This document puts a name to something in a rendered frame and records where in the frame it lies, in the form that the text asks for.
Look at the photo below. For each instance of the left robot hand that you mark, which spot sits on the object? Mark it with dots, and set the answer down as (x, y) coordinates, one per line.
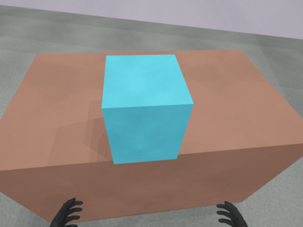
(62, 216)

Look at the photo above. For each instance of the pedestal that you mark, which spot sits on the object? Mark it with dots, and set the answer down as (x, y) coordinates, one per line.
(54, 146)

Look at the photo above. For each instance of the right robot hand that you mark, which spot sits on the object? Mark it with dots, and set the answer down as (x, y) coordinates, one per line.
(236, 218)

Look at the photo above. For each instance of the carton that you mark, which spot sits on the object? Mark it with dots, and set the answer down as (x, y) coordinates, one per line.
(146, 107)

